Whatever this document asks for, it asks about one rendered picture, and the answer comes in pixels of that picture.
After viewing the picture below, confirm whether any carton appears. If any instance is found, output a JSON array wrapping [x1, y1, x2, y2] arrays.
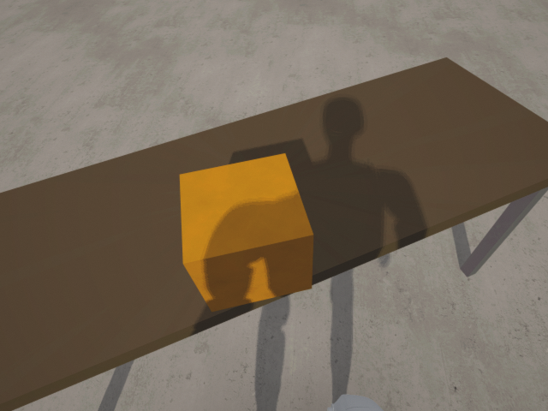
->
[[180, 153, 313, 312]]

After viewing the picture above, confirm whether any table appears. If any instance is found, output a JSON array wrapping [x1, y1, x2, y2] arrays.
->
[[0, 57, 548, 411]]

